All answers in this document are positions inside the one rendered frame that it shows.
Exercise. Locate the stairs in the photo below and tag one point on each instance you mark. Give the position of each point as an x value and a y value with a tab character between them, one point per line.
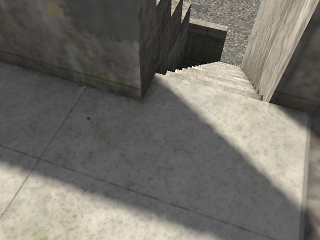
219	75

